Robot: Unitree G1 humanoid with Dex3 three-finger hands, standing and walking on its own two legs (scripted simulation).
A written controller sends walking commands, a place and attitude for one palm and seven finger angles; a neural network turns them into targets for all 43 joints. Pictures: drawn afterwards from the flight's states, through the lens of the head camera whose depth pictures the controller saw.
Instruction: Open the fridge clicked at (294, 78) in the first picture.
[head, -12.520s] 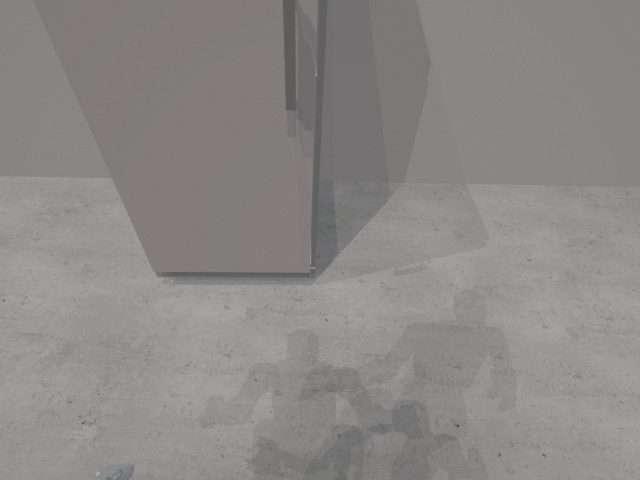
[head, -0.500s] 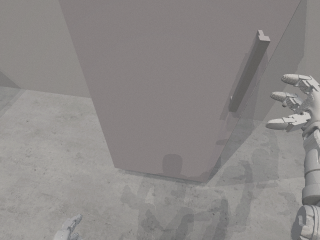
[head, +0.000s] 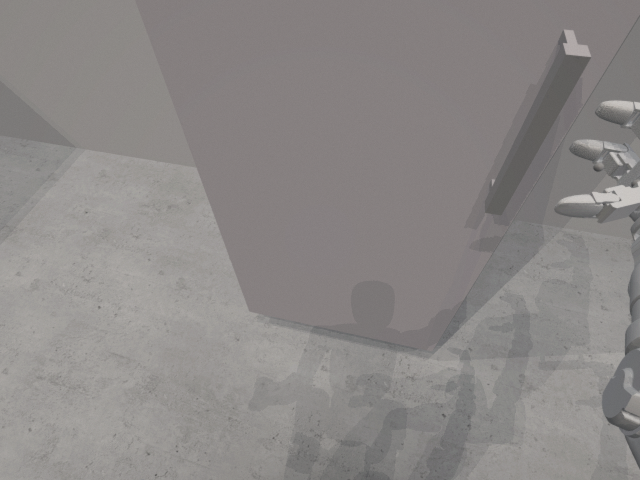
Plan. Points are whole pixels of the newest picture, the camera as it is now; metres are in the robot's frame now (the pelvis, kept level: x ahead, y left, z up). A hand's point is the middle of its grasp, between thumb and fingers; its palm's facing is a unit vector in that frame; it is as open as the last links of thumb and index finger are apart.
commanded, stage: move the hooked fingers beside the handle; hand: right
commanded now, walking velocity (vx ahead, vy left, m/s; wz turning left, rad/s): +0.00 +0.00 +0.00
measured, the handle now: (525, 134) +0.53 -0.19 +0.15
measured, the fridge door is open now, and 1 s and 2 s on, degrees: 0 0 0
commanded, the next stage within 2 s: feel for the door with the fingertips in 1.50 s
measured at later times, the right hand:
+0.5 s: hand (596, 180) +0.46 -0.25 +0.15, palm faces +0.09 +1.00 +0.02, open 14.0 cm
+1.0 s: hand (601, 176) +0.46 -0.25 +0.16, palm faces +0.11 +0.99 +0.00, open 14.0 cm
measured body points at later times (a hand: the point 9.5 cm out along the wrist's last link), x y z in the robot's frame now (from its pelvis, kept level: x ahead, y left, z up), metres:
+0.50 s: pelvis +0.00 -0.01 +0.00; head +0.05 -0.02 +0.45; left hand +0.07 +0.25 -0.11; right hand +0.45 -0.31 +0.15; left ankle +0.00 +0.11 -0.73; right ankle -0.01 -0.09 -0.73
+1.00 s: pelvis +0.00 +0.00 +0.00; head +0.05 +0.00 +0.45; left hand +0.04 +0.28 -0.11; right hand +0.44 -0.30 +0.16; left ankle +0.00 +0.11 -0.73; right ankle -0.01 -0.09 -0.73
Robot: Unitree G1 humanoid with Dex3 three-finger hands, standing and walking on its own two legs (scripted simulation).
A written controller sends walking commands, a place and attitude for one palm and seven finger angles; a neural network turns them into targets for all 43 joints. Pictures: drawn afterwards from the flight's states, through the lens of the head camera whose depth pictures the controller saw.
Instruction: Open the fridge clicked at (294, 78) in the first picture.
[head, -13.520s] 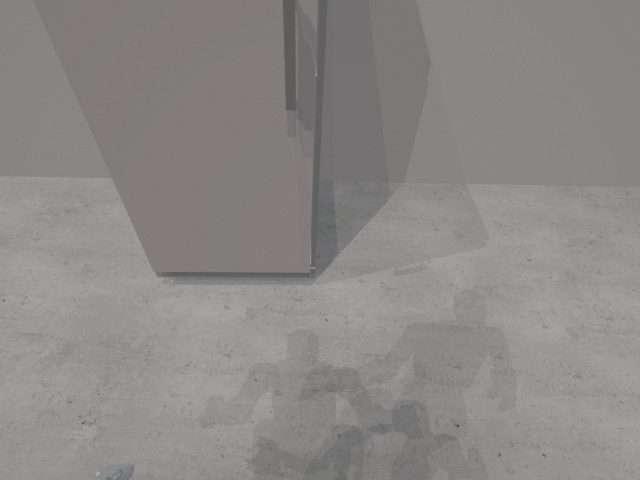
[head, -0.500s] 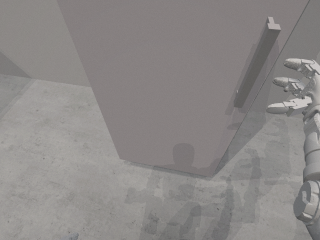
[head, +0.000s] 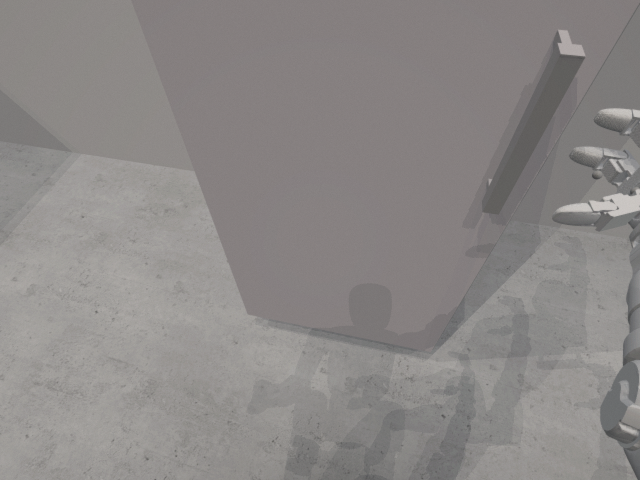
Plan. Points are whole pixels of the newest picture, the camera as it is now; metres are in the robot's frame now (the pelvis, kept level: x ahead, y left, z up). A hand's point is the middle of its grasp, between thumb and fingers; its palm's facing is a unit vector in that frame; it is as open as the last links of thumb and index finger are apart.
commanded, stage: move the hooked fingers beside the handle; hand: right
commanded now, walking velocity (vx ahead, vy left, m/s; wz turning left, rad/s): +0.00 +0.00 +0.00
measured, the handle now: (521, 134) +0.53 -0.19 +0.15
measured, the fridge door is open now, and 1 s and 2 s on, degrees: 0 0 0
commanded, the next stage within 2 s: feel for the door with the fingertips in 0.50 s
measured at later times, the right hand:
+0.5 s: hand (590, 171) +0.47 -0.25 +0.15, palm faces +0.07 +1.00 +0.02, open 14.0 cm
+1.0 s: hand (551, 165) +0.48 -0.21 +0.15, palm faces +0.09 +1.00 +0.02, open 14.0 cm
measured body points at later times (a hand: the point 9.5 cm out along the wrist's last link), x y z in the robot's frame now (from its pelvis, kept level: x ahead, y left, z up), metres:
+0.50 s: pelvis +0.00 -0.01 +0.00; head +0.06 -0.01 +0.44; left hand +0.04 +0.27 -0.11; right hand +0.46 -0.31 +0.15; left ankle +0.00 +0.11 -0.73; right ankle -0.01 -0.10 -0.73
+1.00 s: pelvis +0.01 -0.01 +0.00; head +0.06 -0.02 +0.45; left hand +0.06 +0.25 -0.12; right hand +0.47 -0.27 +0.15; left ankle +0.00 +0.11 -0.73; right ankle -0.01 -0.10 -0.73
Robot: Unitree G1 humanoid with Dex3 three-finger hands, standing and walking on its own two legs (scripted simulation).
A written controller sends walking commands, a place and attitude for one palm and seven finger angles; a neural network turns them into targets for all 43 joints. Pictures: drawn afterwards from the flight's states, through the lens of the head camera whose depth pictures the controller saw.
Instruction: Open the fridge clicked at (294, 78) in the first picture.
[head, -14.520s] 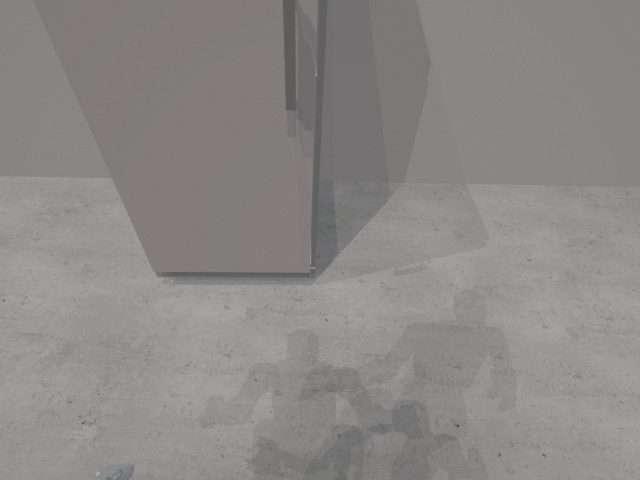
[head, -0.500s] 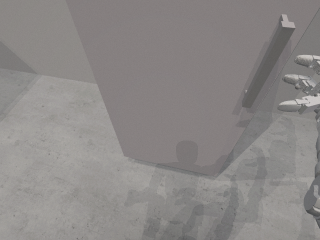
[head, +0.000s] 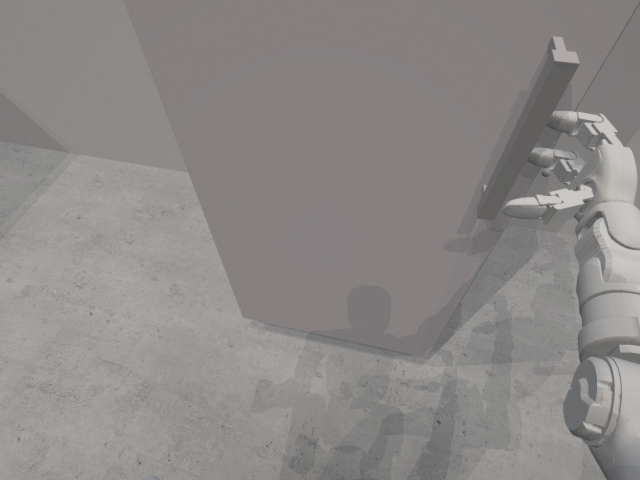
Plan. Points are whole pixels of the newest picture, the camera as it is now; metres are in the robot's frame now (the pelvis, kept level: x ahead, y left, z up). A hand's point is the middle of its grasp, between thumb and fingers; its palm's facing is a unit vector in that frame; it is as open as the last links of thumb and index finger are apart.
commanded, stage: feel for the door with the fingertips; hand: right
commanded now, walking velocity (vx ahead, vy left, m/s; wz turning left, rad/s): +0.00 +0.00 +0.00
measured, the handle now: (516, 140) +0.52 -0.18 +0.15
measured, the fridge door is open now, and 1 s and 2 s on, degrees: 0 0 0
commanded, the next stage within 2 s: slide the fingers in behind the handle in 0.50 s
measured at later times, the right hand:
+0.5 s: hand (544, 161) +0.47 -0.20 +0.16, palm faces +0.11 +0.99 +0.01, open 13.9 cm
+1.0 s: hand (545, 170) +0.47 -0.20 +0.15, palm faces +0.09 +1.00 +0.01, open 13.9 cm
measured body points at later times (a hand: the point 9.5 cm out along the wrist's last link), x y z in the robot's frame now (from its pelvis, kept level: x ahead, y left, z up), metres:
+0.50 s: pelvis -0.01 +0.02 +0.00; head +0.04 +0.02 +0.45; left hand +0.01 +0.29 -0.12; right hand +0.46 -0.25 +0.16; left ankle +0.00 +0.12 -0.72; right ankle -0.02 -0.09 -0.72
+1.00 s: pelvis -0.02 +0.01 +0.00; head +0.04 +0.00 +0.44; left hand +0.00 +0.28 -0.11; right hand +0.46 -0.26 +0.15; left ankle +0.00 +0.12 -0.72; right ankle -0.02 -0.09 -0.72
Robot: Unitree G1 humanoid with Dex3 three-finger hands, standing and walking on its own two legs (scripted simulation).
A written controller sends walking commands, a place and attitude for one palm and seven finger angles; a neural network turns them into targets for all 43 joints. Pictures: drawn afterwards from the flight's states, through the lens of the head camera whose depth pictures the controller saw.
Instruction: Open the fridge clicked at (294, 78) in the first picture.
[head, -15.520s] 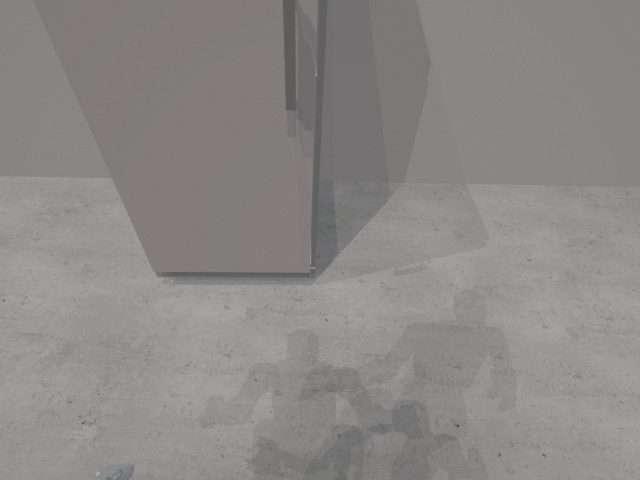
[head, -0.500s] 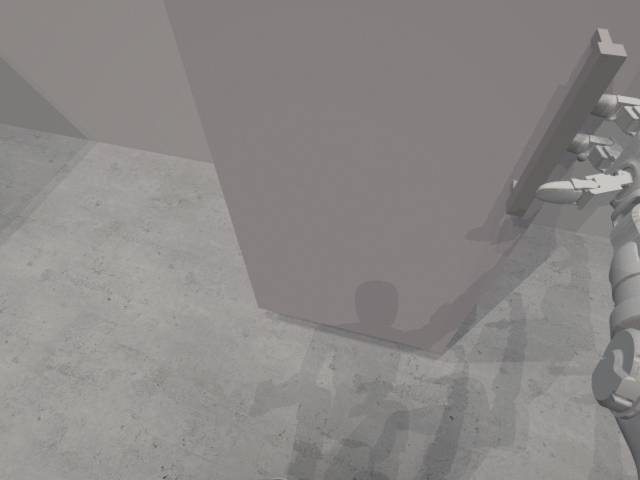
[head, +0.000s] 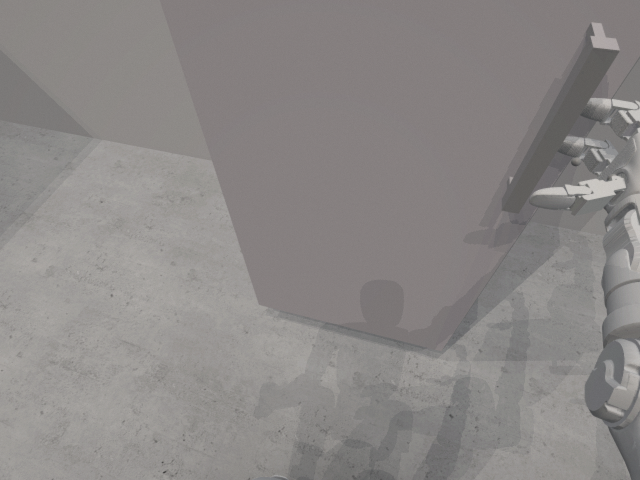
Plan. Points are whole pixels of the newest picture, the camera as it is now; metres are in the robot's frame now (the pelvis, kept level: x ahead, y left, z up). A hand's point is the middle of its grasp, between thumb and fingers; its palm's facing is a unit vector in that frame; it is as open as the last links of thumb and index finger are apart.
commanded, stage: slide the fingers in behind the handle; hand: right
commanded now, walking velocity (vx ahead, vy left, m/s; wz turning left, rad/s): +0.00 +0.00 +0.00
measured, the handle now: (546, 131) +0.54 -0.19 +0.15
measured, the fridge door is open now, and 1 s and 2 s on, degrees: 0 0 0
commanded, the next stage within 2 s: grip the handle and tug to test in 1.42 s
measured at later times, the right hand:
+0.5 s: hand (555, 160) +0.49 -0.19 +0.15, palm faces +0.10 +0.99 +0.03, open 14.0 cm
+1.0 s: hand (536, 152) +0.49 -0.17 +0.15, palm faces +0.12 +0.99 +0.03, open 13.8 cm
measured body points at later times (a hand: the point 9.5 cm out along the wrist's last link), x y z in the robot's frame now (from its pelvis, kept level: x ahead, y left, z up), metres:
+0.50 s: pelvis +0.01 -0.01 +0.00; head +0.06 -0.01 +0.45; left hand +0.07 +0.25 -0.11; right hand +0.47 -0.25 +0.15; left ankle +0.01 +0.11 -0.72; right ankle -0.01 -0.09 -0.72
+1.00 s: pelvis +0.00 +0.01 +0.00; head +0.06 +0.01 +0.45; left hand +0.03 +0.28 -0.12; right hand +0.48 -0.23 +0.16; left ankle +0.01 +0.11 -0.72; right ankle -0.01 -0.09 -0.72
